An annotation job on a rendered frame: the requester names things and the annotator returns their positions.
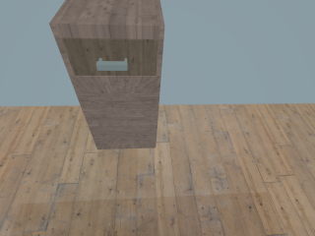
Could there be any drawer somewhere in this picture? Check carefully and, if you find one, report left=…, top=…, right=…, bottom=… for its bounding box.
left=61, top=37, right=158, bottom=76

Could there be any cabinet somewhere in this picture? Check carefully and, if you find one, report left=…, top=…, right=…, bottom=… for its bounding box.
left=49, top=0, right=165, bottom=149

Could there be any handle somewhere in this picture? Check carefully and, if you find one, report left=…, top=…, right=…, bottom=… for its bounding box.
left=96, top=58, right=128, bottom=71

